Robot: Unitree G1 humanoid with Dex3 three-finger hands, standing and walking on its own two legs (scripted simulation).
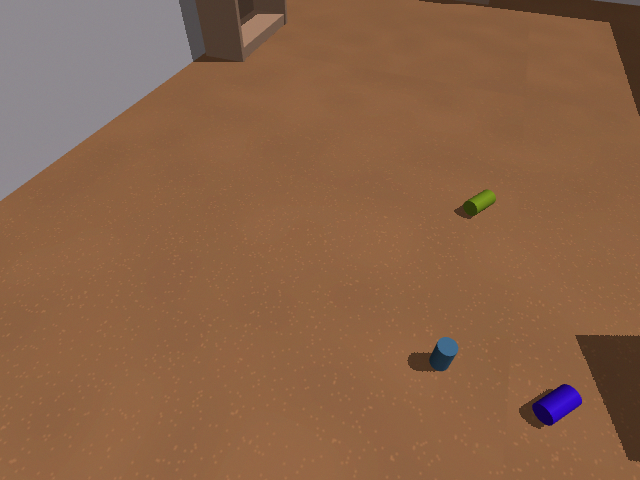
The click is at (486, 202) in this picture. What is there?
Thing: lying can
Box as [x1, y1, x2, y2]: [463, 190, 495, 215]
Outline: 494,194 490,190 482,191 464,202 464,210 470,215 477,213 494,202
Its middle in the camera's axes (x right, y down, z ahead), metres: +0.75 -0.18 +1.79
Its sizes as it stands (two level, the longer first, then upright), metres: 0.134 0.075 0.075
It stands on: the floor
